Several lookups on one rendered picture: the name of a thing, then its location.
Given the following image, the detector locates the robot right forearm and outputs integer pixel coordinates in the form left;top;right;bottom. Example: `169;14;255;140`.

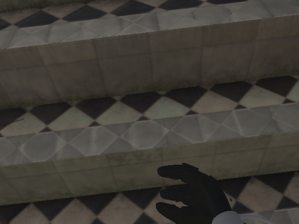
211;211;247;224

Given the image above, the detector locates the right robot hand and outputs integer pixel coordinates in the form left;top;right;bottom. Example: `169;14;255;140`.
155;162;233;224

